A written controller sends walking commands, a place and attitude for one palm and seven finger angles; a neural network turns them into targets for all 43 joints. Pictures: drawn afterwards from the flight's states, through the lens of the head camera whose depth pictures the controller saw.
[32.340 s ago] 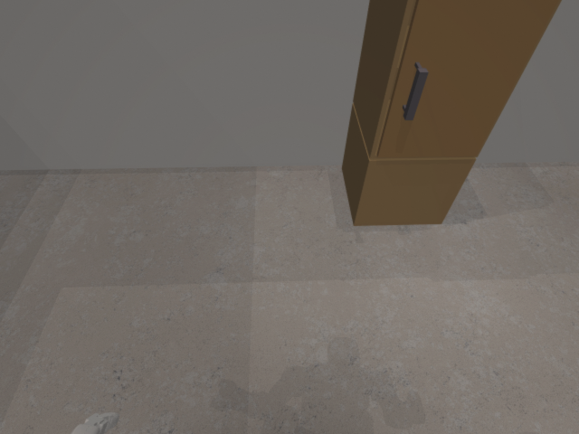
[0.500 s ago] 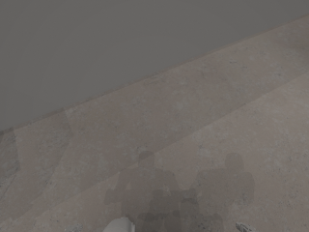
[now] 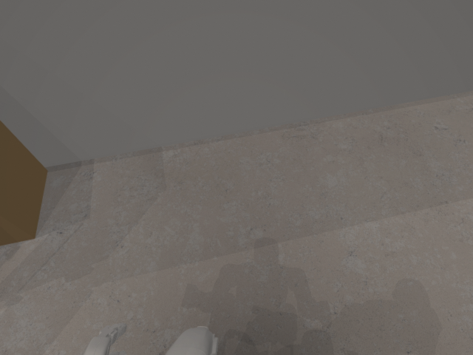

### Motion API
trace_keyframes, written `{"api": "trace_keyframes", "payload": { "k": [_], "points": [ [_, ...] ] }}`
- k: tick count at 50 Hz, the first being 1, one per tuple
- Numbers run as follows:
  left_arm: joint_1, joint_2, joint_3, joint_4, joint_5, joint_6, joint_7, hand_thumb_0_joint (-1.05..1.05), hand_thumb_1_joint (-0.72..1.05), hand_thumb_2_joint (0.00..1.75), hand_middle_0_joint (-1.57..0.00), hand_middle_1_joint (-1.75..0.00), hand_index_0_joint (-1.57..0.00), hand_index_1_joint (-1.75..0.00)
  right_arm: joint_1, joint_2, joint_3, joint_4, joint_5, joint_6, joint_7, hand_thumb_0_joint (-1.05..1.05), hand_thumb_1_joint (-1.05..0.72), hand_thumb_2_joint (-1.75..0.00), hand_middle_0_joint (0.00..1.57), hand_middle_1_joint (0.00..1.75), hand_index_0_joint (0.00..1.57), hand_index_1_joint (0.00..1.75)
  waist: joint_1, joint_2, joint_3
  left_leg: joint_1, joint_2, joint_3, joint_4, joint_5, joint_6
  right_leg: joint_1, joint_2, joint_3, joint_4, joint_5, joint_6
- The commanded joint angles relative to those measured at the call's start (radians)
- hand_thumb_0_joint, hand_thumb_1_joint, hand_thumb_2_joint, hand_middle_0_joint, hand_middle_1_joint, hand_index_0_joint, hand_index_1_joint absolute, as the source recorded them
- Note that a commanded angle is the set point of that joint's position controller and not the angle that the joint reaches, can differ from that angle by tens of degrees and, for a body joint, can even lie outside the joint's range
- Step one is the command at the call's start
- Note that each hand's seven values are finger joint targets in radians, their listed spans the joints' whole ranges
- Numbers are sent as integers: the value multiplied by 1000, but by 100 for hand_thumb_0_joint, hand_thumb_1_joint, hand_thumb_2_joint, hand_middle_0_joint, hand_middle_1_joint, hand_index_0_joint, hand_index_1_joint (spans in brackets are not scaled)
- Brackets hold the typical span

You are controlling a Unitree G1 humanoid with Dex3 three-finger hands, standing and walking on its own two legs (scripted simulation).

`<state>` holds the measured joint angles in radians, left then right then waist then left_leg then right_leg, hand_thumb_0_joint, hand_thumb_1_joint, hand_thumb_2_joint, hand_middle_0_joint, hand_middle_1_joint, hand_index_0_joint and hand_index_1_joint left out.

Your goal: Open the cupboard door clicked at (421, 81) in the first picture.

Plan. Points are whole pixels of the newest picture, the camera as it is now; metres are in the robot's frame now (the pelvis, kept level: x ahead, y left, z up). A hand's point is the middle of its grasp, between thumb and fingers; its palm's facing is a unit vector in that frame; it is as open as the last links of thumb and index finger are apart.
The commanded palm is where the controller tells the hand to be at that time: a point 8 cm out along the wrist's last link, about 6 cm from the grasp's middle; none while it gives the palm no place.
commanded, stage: turn to face it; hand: left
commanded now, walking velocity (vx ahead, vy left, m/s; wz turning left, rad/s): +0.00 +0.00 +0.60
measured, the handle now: out of the picture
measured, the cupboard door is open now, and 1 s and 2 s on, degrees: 48 48 48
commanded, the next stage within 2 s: take the last steps up to it in 1.58 s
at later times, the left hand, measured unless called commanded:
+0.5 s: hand out of the picture +0.06 +0.22 -0.15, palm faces +0.29 -0.92 -0.28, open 7.4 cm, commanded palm none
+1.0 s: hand out of the picture -0.03 +0.21 -0.17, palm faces +0.58 -0.78 -0.24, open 7.4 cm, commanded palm none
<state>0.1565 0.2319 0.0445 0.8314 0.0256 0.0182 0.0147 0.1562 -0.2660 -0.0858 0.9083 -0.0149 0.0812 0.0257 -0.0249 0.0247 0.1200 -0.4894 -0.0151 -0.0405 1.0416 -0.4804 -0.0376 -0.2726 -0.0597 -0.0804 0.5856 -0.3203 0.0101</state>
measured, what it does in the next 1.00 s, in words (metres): steps on the spot, turning left: left foot, then right foot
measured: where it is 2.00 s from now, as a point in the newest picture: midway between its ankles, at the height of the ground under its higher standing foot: outside the picture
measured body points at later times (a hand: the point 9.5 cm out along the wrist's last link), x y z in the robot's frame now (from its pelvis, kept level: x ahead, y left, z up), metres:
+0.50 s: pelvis +0.02 -0.02 +0.00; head +0.08 +0.00 +0.44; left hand +0.04 +0.27 -0.13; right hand +0.17 -0.24 -0.14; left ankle +0.00 +0.12 -0.73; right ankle +0.05 -0.15 -0.73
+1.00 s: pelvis +0.03 -0.02 +0.00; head +0.07 +0.04 +0.45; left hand -0.06 +0.25 -0.15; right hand +0.27 -0.17 -0.12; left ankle -0.02 +0.08 -0.73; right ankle +0.10 -0.15 -0.67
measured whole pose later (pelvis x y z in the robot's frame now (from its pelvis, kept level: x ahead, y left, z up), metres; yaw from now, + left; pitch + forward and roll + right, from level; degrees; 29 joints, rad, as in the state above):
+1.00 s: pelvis +0.03 -0.02 +0.00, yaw +36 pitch +1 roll -1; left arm 0.16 0.27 0.07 0.88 0.02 0.07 0.00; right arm 0.13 -0.23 -0.04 0.87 -0.02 0.03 0.01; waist 0.00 -0.04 0.12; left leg -0.32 -0.01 -0.03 0.57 -0.27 0.01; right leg -0.47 -0.08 -0.03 1.03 -0.48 0.08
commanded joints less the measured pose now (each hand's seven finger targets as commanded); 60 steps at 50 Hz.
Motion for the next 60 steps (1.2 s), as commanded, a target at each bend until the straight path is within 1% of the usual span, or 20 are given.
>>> {"api": "trace_keyframes", "payload": {
  "k": [1, 7, 8, 9, 10, 15, 23, 24, 25, 26, 30, 38, 39, 41, 42, 44, 55, 57, 58, 60],
  "points": [
    [16, 174, 45, -68, 2, -23, 18, 0, 90, 90, -20, -30, -20, -30, -69, -49, -7, -106, 5, -27, 9, 0, -90, -90, 20, 30, 20, 30, 29, -242, -127, -1, 49, 72, -37, 1, -29, 123, -266, 95, -221, 471, -135],
    [71, 221, 64, -33, -8, -16, 7, 0, 90, 90, -20, -30, -20, -30, -10, -60, 3, -95, 6, -47, 9, 0, -90, -90, 20, 30, 20, 30, 18, -190, -178, 243, 13, 135, -519, 207, 0, 127, -260, 5, -30, 481, -55],
    [65, 195, 60, -41, -13, -10, 4, 0, 90, 90, -20, -30, -20, -30, 43, -112, -10, -88, 3, -55, 9, 0, -90, -90, 20, 30, 20, 30, -12, -61, -214, 386, 87, 22, -618, 380, 35, 7, -222, -38, 118, 341, -3],
    [61, 119, 45, -82, -21, -4, -4, 0, 90, 90, -20, -30, -20, -30, 119, -239, -41, -84, -9, -63, 0, 0, -90, -90, 20, 30, 20, 30, -53, 265, -249, 526, 375, -357, -655, 734, 185, -269, -76, -85, 351, -202, 83],
    [-11, 121, 34, -115, -10, 5, -1, 0, 90, 90, -20, -30, -20, -30, 185, -280, -50, -64, -10, -55, -11, 0, -90, -90, 20, 30, 20, 30, -86, 223, -248, 486, 460, -431, -665, 760, 291, -322, -50, 26, 500, -358, 71],
    [-18, 108, 43, -53, -11, 13, -7, 0, 90, 90, -20, -30, -20, -30, 28, -173, -18, -94, -13, -70, -41, 0, -90, -90, 20, 30, 20, 30, -2, 145, -176, 343, 257, -231, -655, 677, 200, -271, -34, 88, 488, -141, 70],
    [101, 117, 44, -34, -18, -3, -2, 0, 90, 90, -20, -30, -20, -30, -47, -177, -31, -106, -3, -51, -31, 0, -90, -90, 20, 30, 20, 30, 56, 109, -210, 169, 164, -247, -557, 531, 139, 132, 53, 38, -79, 54, 48],
    [142, 166, 57, -31, -9, -14, 5, 0, 90, 90, -20, -30, -20, -30, -54, -133, -28, -120, 5, -49, -26, 0, -90, -90, 20, 30, 20, 30, 79, -30, -214, 39, 87, -191, -437, 352, 82, 264, -66, 155, -242, 69, 18],
    [144, 256, 73, -33, 6, -21, 13, 0, 90, 90, -20, -30, -20, -30, -53, -71, -18, -143, 9, -50, -18, 0, -90, -90, 20, 30, 20, 30, 86, -318, -184, -120, -62, 3, -209, -26, -3, 296, -343, 426, -326, 133, -96],
    [127, 269, 63, -46, 3, -19, 12, 0, 90, 90, -20, -30, -20, -30, -69, -102, -21, -153, -1, -48, -8, 0, -90, -90, 20, 30, 20, 30, 85, -281, -157, -90, -25, -11, 11, -135, 2, 159, -427, 429, -323, 185, -175],
    [23, 157, 41, -64, -2, -25, 20, 0, 90, 90, -20, -30, -20, -30, -71, -65, -11, -104, 2, -30, 4, 0, -90, -90, 20, 30, 20, 30, 23, -253, -117, -72, 42, 29, 88, 3, -26, 152, -263, 137, -223, 516, -141],
    [99, 220, 64, -18, -3, -22, 11, 0, 90, 90, -20, -30, -20, -30, -63, -50, 9, -102, 7, -47, 10, 0, -90, -90, 20, 30, 20, 30, 36, -214, -181, 184, 6, 142, -474, 158, -3, 219, -266, 2, -37, 645, -72],
    [85, 216, 65, -26, -13, -20, 7, 0, 90, 90, -20, -30, -20, -30, -4, -79, 1, -89, 3, -53, 8, 0, -90, -90, 20, 30, 20, 30, -1, -155, -205, 311, 13, 124, -585, 293, 15, 137, -253, -30, 65, 589, -33],
    [39, 104, 33, -95, -20, -10, -2, 0, 90, 90, -20, -30, -20, -30, 144, -277, -47, -70, -8, -61, -7, 0, -90, -90, 20, 30, 20, 30, -78, 307, -268, 568, 445, -415, -651, 962, 272, -309, -50, -50, 475, -364, 84],
    [-13, 140, 37, -112, -9, 4, 5, 0, 90, 90, -20, -30, -20, -30, 174, -272, -45, -53, -7, -56, -16, 0, -90, -90, 20, 30, 20, 30, -88, 163, -269, 518, 445, -386, -634, 816, 308, -319, -54, 55, 561, -353, 66],
    [-47, 123, 42, -86, -13, 6, 5, 0, 90, 90, -20, -30, -20, -30, 85, -216, -31, -79, -10, -63, -38, 0, -90, -90, 20, 30, 20, 30, -51, 197, -201, 395, 344, -320, -653, 705, 258, -329, -57, 99, 585, -235, 69],
    [111, 119, 47, -34, -15, -2, -4, 0, 90, 90, -20, -30, -20, -30, -68, -176, -30, -111, -5, -47, -28, 0, -90, -90, 20, 30, 20, 30, 64, 115, -183, 109, 153, -243, -571, 419, 134, 150, 47, 31, -71, 53, 49],
    [153, 261, 74, -36, 8, -22, 10, 0, 90, 90, -20, -30, -20, -30, -56, -68, -16, -144, 8, -49, -15, 0, -90, -90, 20, 30, 20, 30, 89, -322, -180, -128, -69, 4, -196, -45, -2, 283, -349, 442, -332, 84, -92],
    [126, 276, 64, -51, 3, -16, 11, 0, 90, 90, -20, -30, -20, -30, -65, -99, -21, -153, 0, -45, -8, 0, -90, -90, 20, 30, 20, 30, 84, -261, -161, -71, -22, -16, 4, -133, 3, 140, -436, 428, -339, 116, -167],
    [41, 198, 50, -62, -2, -20, 17, 0, 90, 90, -20, -30, -20, -30, -58, -90, -23, -115, -2, -30, -5, 0, -90, -90, 20, 30, 20, 30, 35, -297, -120, -89, 25, -19, 180, -30, -2, 95, -321, 300, -287, 220, -162]
  ]
}}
